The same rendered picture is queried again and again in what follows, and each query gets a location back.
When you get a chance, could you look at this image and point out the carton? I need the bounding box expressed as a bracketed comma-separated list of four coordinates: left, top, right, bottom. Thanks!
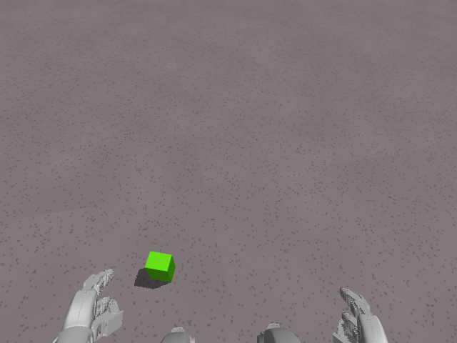
[145, 251, 176, 282]

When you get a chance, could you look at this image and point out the left robot arm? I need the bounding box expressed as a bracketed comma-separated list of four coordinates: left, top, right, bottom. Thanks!
[52, 326, 94, 343]

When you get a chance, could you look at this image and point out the right robot hand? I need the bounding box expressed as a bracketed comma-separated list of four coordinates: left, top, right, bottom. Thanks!
[333, 287, 388, 343]

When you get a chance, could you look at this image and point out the left robot hand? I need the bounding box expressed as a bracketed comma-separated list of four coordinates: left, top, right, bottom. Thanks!
[61, 269, 124, 342]

